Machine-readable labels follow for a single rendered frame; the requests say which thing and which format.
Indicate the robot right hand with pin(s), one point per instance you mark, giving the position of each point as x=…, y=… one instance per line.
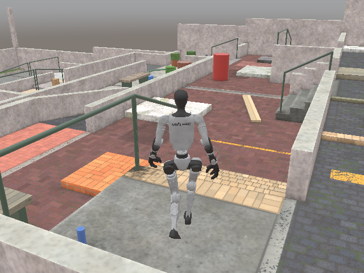
x=215, y=170

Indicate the robot left thigh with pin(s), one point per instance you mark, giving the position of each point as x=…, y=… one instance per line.
x=171, y=175

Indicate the left robot upper arm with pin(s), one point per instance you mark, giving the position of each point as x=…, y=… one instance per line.
x=163, y=120

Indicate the humanoid robot torso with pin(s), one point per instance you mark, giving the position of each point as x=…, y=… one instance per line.
x=181, y=134

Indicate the robot left forearm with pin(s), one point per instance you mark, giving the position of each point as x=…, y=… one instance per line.
x=154, y=150

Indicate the robot left hand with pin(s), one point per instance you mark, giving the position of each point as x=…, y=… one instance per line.
x=157, y=159

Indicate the robot right forearm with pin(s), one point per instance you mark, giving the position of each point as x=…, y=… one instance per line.
x=210, y=153

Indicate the right robot upper arm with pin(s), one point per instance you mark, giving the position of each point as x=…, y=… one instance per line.
x=202, y=129

